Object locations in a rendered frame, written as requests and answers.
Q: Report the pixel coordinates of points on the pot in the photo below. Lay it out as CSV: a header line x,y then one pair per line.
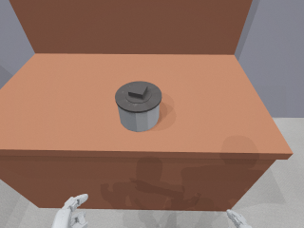
x,y
139,122

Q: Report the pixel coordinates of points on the robot right hand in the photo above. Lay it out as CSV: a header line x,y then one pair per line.
x,y
237,219

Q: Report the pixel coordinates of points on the lid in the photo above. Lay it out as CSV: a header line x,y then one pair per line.
x,y
150,100

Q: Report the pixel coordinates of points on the robot left hand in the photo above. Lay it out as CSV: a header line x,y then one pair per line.
x,y
64,218

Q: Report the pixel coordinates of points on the table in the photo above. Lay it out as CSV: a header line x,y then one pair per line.
x,y
60,129

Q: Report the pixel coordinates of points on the knob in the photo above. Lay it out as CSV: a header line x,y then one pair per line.
x,y
137,90

